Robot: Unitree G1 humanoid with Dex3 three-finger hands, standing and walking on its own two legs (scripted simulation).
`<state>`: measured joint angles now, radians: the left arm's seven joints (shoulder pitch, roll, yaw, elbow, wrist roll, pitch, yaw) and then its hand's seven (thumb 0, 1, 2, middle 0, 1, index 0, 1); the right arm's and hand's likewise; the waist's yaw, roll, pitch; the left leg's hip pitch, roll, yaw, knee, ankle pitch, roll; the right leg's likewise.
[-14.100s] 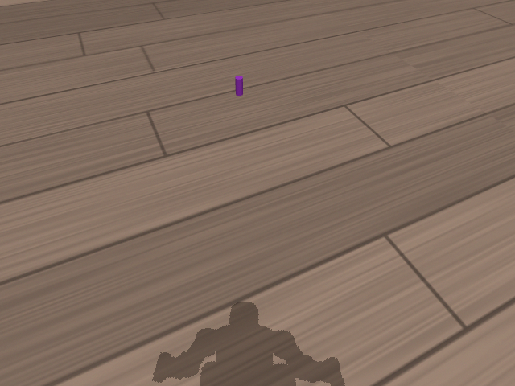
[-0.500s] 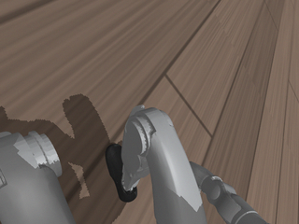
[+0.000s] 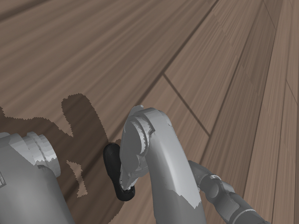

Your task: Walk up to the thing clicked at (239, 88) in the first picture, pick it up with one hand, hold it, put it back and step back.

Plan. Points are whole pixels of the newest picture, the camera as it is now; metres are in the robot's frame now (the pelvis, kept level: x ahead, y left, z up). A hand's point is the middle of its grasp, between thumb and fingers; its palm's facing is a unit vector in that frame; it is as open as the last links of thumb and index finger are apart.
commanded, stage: close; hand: left
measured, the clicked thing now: out of the picture +0.47 +0.31 -0.23
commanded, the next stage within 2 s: settle in 0.08 s
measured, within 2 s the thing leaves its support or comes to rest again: leaves its support in 0.58 s
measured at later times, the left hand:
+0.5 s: hand out of the picture +0.45 +0.31 -0.18, palm faces +0.40 -0.92 -0.01, open 8.2 cm
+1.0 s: hand out of the picture +0.44 +0.34 -0.08, palm faces +0.39 -0.92 -0.03, open 8.2 cm
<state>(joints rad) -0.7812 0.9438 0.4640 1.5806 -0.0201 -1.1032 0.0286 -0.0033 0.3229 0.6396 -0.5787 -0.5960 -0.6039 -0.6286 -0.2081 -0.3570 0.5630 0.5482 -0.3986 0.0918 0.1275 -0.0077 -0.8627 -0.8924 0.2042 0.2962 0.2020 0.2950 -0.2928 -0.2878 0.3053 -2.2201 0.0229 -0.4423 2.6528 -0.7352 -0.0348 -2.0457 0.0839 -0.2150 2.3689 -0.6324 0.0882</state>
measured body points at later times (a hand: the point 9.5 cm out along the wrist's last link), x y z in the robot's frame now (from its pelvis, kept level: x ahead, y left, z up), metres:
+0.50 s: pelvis +0.00 +0.00 +0.00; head +0.24 +0.21 +0.32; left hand +0.43 +0.35 -0.18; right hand +0.18 -0.24 -0.03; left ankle +0.07 +0.13 -0.26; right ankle +0.14 -0.14 -0.26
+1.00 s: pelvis +0.01 -0.01 +0.02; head +0.21 +0.16 +0.38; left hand +0.42 +0.38 -0.08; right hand +0.17 -0.25 -0.05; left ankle +0.07 +0.13 -0.26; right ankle +0.14 -0.14 -0.26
